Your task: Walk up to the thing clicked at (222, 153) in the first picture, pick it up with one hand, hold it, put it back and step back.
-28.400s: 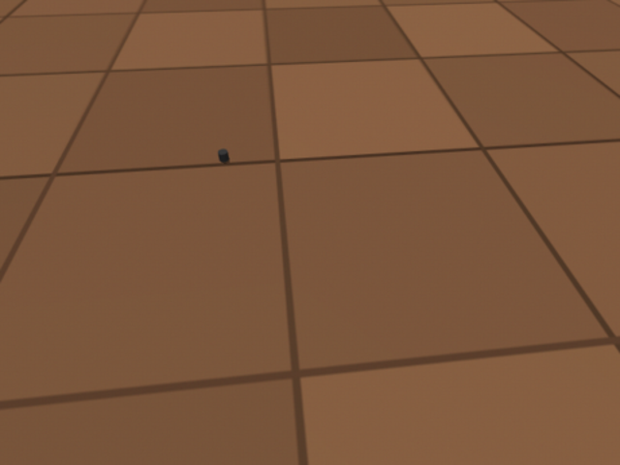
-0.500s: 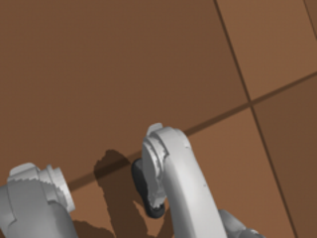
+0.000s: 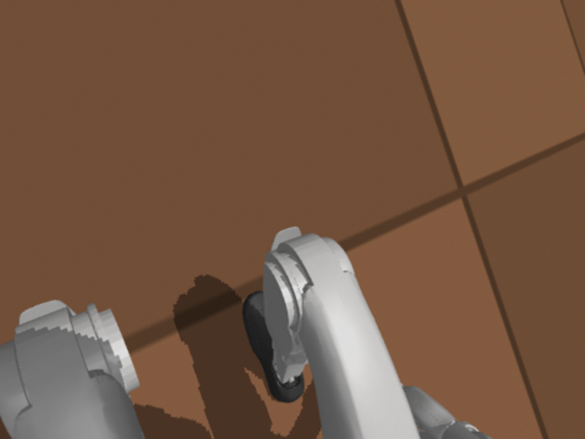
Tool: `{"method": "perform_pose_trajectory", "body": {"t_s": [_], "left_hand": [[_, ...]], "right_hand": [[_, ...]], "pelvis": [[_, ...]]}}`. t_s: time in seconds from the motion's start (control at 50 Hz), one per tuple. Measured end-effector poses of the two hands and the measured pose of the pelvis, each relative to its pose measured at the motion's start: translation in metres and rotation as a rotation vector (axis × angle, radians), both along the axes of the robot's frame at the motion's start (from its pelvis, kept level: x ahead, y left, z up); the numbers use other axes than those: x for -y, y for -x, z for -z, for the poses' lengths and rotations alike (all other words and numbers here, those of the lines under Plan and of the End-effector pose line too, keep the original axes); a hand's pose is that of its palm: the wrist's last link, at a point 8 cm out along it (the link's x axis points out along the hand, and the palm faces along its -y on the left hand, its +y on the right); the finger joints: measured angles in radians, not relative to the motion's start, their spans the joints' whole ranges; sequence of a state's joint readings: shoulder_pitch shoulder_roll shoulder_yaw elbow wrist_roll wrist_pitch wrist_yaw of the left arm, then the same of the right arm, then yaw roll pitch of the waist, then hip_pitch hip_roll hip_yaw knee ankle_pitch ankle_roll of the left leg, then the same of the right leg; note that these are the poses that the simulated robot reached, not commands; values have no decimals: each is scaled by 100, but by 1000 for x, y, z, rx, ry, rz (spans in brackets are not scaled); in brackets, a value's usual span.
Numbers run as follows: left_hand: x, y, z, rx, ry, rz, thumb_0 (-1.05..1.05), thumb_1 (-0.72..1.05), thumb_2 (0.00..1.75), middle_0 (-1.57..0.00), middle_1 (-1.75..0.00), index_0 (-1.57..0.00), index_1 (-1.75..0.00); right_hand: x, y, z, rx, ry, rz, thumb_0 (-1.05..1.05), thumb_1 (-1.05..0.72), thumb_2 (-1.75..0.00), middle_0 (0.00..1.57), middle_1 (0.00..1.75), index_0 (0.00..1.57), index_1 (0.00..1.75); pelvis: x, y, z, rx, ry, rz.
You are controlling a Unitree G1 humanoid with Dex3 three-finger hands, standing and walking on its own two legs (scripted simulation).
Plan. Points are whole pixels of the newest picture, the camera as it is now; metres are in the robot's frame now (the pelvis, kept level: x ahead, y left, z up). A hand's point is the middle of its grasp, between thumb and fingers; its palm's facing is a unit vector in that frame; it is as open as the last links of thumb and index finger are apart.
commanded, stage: open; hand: left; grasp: from above
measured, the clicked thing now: out of the picture +0.45 +0.35 -0.27
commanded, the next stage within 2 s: withdraw in 0.10 s
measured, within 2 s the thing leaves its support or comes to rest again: neither
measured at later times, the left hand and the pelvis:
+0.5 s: hand out of the picture +0.46 +0.37 -0.19, palm faces -0.32 -0.13 -0.94, open 13.9 cm; pelvis +0.00 +0.00 +0.00, yaw +1 degrees
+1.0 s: hand out of the picture +0.41 +0.36 -0.08, palm faces -0.51 -0.13 -0.85, open 13.7 cm; pelvis -0.02 -0.01 +0.06, yaw +7 degrees
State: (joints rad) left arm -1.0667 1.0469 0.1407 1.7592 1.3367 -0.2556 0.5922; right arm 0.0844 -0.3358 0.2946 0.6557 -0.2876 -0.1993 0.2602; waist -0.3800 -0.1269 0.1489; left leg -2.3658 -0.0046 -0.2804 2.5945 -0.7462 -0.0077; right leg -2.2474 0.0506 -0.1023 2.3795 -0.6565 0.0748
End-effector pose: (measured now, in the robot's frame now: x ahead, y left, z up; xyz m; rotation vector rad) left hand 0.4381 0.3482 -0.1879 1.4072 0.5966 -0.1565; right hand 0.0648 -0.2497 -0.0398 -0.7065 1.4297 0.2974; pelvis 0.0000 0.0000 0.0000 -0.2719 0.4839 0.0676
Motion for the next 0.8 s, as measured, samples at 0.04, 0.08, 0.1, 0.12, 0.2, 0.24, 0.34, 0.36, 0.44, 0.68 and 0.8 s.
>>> {"method": "perform_pose_trajectory", "body": {"t_s": [0.04,0.08,0.1,0.12,0.2,0.24,0.34,0.36,0.44,0.68,0.8], "left_hand": [[-1,0,0,-2,0,1,0,-26,75,-26,-88,-29,-85],[-1,1,0,-6,0,3,0,-28,77,-24,-90,-27,-87],[-1,1,0,-5,0,4,0,-29,78,-23,-91,-26,-88],[-1,0,0,-4,0,5,0,-30,79,-22,-92,-25,-89],[-1,0,1,-4,0,10,0,-33,81,-19,-96,-22,-93],[-1,-2,0,8,5,7,0,-34,83,-17,-98,-21,-94],[-3,-5,-5,22,-5,6,0,-41,89,-14,-100,-16,-97],[-4,-7,-8,35,-7,4,0,-42,90,-13,-100,-16,-98],[-12,-16,-26,88,-34,-14,0,-46,94,-11,-101,-13,-99],[-30,-13,-133,68,-107,-22,0,-51,99,-9,-101,-10,-101],[-23,-3,-172,-10,-80,6,0,-51,100,-10,-100,-11,-100]], "right_hand": [[0,0,0,-2,-1,-3,0,-90,-90,20,30,21,30],[-1,-1,0,-1,-1,-6,0,-90,-90,20,30,21,30],[0,-1,0,0,0,-5,0,-90,-90,20,30,21,30],[0,-1,0,2,0,-5,0,-90,-90,20,30,21,30],[-1,-1,0,3,0,-5,0,-90,-90,20,30,21,30],[-1,-1,0,1,1,-3,0,-90,-90,20,30,21,30],[-2,0,0,-2,-3,0,0,-90,-90,20,30,21,30],[-2,0,0,0,-4,4,0,-91,-90,20,30,21,30],[1,-1,0,13,-8,35,0,-91,-90,20,30,21,30],[10,-26,5,79,-67,194,0,-91,-90,20,30,21,30],[17,-37,-7,127,-50,214,0,-91,-90,20,30,21,30]], "pelvis": [[0,0,0,0,0,0],[0,0,0,2,0,-1],[0,0,0,2,0,-1],[0,0,0,3,0,-1],[-1,0,1,3,1,0],[-1,0,0,1,2,1],[0,-1,0,-4,0,-1],[0,-1,0,-6,-1,-1],[0,-3,-1,-22,-4,-4],[3,-1,-30,-108,-46,-44],[7,7,-52,-108,-71,-63]]}}
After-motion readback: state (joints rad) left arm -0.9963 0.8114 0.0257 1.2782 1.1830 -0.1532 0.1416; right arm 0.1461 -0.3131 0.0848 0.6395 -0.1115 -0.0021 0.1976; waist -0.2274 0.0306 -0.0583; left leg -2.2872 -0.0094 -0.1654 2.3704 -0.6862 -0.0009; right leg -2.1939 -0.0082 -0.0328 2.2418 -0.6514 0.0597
